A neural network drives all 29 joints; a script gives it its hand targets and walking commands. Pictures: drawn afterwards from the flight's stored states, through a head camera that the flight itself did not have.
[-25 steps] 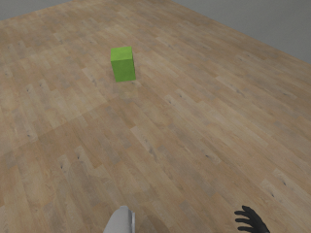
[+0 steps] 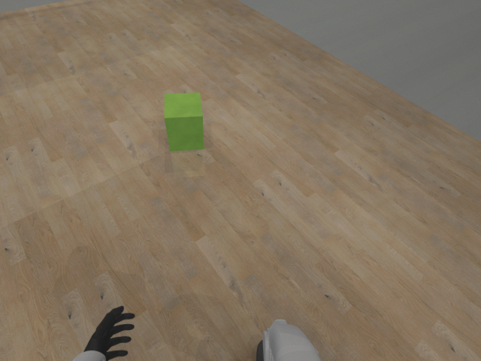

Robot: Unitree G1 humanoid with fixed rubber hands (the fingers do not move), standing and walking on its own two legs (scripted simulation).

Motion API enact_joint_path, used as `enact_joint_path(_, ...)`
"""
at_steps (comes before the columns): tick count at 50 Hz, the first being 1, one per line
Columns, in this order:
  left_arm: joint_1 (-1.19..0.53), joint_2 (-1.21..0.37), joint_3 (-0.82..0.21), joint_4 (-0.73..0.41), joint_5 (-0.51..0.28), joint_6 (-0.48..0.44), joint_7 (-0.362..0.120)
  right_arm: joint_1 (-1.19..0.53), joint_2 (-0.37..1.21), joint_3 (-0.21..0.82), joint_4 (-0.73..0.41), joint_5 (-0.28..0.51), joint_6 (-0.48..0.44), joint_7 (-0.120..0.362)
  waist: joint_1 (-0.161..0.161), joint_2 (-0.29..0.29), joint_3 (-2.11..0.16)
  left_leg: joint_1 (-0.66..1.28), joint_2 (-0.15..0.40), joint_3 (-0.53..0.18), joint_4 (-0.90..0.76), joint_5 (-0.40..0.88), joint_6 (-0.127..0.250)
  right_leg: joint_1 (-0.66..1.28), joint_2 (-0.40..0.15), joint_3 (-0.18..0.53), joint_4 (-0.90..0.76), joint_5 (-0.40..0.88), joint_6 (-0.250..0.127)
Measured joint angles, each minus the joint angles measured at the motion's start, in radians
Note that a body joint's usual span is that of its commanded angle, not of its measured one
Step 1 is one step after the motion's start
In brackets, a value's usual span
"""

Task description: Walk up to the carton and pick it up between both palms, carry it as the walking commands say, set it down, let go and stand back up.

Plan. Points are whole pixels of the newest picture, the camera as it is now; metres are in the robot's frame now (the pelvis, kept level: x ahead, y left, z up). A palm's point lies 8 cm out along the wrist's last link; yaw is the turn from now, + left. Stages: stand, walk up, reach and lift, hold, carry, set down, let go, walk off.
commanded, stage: walk up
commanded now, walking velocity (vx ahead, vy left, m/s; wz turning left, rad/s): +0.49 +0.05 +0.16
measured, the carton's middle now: (184, 122) +1.40 +0.12 -0.66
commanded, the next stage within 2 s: none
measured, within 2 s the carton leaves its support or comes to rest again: neither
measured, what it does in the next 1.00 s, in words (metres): walks ahead: right foot, then left foot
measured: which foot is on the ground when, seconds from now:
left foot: down 0.00-0.16, up 0.18-0.66, down 0.68-1.00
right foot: up 0.00-0.12, down 0.14-0.68, up 0.70-1.00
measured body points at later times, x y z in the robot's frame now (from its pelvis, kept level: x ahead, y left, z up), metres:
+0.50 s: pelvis +0.25 -0.03 +0.00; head +0.28 -0.06 +0.45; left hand +0.15 +0.22 -0.12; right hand +0.38 -0.26 -0.15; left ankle +0.34 +0.15 -0.68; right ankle +0.19 -0.14 -0.75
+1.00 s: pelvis +0.48 +0.06 +0.00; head +0.50 +0.09 +0.45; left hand +0.61 +0.31 -0.14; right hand +0.42 -0.19 -0.13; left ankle +0.44 +0.16 -0.75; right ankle +0.58 -0.11 -0.67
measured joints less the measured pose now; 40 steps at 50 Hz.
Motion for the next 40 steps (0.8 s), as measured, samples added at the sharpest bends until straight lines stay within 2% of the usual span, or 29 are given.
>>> enact_joint_path(5, -0.029, -0.019, -0.007, -0.017, -0.011, -0.015, 0.004, 0.016, 0.005, 0.002, 0.028, -0.005, 0.009, -0.005, -0.014, 0.022, -0.01, 0.098, 0.007, -0.005, -0.022, -0.077, -0.027, 0.093, 0.017, -0.035, -0.194, -0.031, -0.015)
enact_joint_path(7, -0.032, -0.019, -0.009, -0.02, -0.009, -0.031, 0.013, 0.029, 0.003, 0.002, 0.037, -0.001, 0.014, -0.007, -0.011, 0.033, -0.019, 0.102, 0.014, -0.017, 0.045, -0.146, -0.042, 0.163, 0.03, -0.058, -0.269, -0.043, -0.025)
enact_joint_path(8, -0.032, -0.02, -0.008, -0.017, -0.003, -0.044, 0.02, 0.029, 0.0, 0.001, 0.042, 0.001, 0.016, -0.007, -0.001, 0.044, -0.019, 0.07, 0.023, -0.021, 0.145, -0.195, -0.04, 0.176, 0.037, -0.069, -0.27, -0.003, -0.058)
enact_joint_path(10, 0.0, -0.016, -0.009, 0.001, 0.0, -0.055, 0.034, 0.001, -0.008, -0.001, 0.031, 0.003, 0.029, -0.006, 0.018, 0.06, -0.02, -0.067, 0.012, -0.045, 0.475, -0.229, -0.02, 0.167, 0.036, -0.078, -0.195, -0.06, -0.101)
enact_joint_path(12, 0.07, -0.007, -0.004, 0.041, 0.001, -0.054, 0.042, -0.041, -0.023, -0.008, 0.007, -0.005, 0.033, 0.002, 0.035, 0.069, -0.022, -0.187, 0.003, -0.04, 0.713, -0.163, -0.017, 0.211, 0.034, -0.075, -0.207, -0.11, -0.109)
enact_joint_path(15, 0.182, 0.0, 0.008, 0.102, -0.009, -0.054, 0.046, -0.111, -0.044, -0.021, -0.027, -0.009, 0.046, 0.02, 0.073, 0.082, -0.018, -0.315, 0.034, -0.014, 0.83, -0.03, -0.027, 0.307, 0.039, -0.068, -0.295, -0.111, -0.095)
enact_joint_path(18, 0.285, -0.003, 0.01, 0.139, -0.012, -0.062, 0.047, -0.178, -0.057, -0.028, -0.049, -0.011, 0.065, 0.037, 0.11, 0.085, -0.01, -0.41, 0.06, -0.007, 0.825, 0.054, -0.032, 0.388, 0.035, -0.059, -0.361, -0.116, -0.089)
enact_joint_path(21, 0.371, -0.018, 0.008, 0.161, -0.008, -0.067, 0.05, -0.241, -0.061, -0.029, -0.062, -0.011, 0.08, 0.052, 0.138, 0.084, -0.004, -0.476, 0.078, 0.0, 0.749, 0.112, -0.038, 0.454, 0.026, -0.057, -0.41, -0.129, -0.076)
enact_joint_path(27, 0.47, -0.054, -0.001, 0.186, 0.0, -0.068, 0.057, -0.361, -0.033, -0.006, -0.083, -0.003, 0.091, 0.077, 0.183, 0.073, 0.011, -0.488, 0.084, 0.045, 0.44, 0.179, -0.05, 0.575, 0.005, -0.068, -0.5, -0.158, -0.034)
enact_joint_path(31, 0.488, -0.055, -0.001, 0.201, 0.0, -0.061, 0.064, -0.431, -0.005, 0.008, -0.099, -0.002, 0.083, 0.081, 0.208, 0.054, 0.015, -0.435, 0.068, 0.08, 0.282, 0.144, -0.039, 0.636, -0.011, -0.072, -0.524, -0.2, 0.007)
enact_joint_path(33, 0.494, -0.045, -0.004, 0.207, -0.003, -0.056, 0.062, -0.452, 0.005, 0.013, -0.108, -0.004, 0.067, 0.073, 0.21, 0.037, 0.009, -0.379, 0.059, 0.099, 0.21, 0.106, -0.026, 0.642, -0.027, -0.068, -0.48, -0.251, 0.029)
enact_joint_path(34, 0.498, -0.042, -0.008, 0.21, -0.004, -0.054, 0.06, -0.457, 0.006, 0.012, -0.11, -0.007, 0.05, 0.065, 0.203, 0.034, 0.004, -0.348, 0.059, 0.107, 0.184, 0.116, -0.016, 0.616, -0.037, -0.064, -0.396, -0.299, 0.022)
enact_joint_path(36, 0.452, -0.032, -0.01, 0.204, -0.006, -0.046, 0.056, -0.446, 0.01, 0.0, -0.107, -0.017, 0.022, 0.042, 0.179, 0.013, 0.017, -0.365, 0.047, 0.115, 0.266, 0.101, 0.008, 0.485, -0.046, -0.005, -0.063, -0.369, -0.025)
enact_joint_path(38, 0.383, -0.019, -0.004, 0.171, -0.005, -0.047, 0.054, -0.386, 0.005, -0.006, -0.088, -0.012, 0.011, 0.029, 0.16, 0.007, 0.017, -0.331, 0.038, 0.115, 0.268, 0.052, 0.021, 0.343, -0.023, 0.039, 0.226, -0.345, -0.057)
enact_joint_path(40, 0.311, -0.002, 0.0, 0.138, -0.004, -0.05, 0.051, -0.31, 0.0, -0.01, -0.06, -0.006, 0.007, 0.022, 0.135, 0.001, 0.01, -0.268, 0.03, 0.115, 0.21, 0.05, 0.016, 0.229, -0.018, 0.039, 0.349, -0.267, -0.065)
